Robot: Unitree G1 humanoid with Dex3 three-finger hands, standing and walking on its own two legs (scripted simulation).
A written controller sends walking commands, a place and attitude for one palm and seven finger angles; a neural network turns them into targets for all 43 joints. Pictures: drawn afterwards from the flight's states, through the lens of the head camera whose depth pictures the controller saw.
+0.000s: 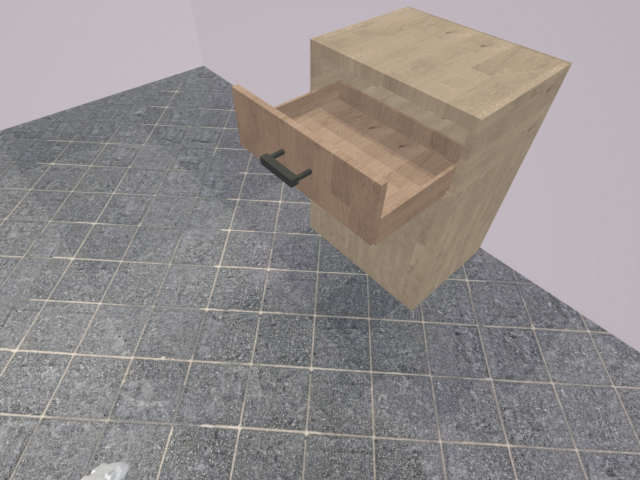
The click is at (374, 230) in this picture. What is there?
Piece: drawer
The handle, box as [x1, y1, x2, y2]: [260, 149, 311, 187]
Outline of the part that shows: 260,156 261,163 291,187 297,184 301,178 311,173 311,170 307,169 296,175 278,162 275,158 284,153 282,149 270,155 266,153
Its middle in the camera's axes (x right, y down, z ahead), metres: -0.09 -0.17 +0.93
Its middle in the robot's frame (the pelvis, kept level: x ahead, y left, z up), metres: +0.80 +0.13 -0.10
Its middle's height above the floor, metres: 0.67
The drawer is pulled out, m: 0.29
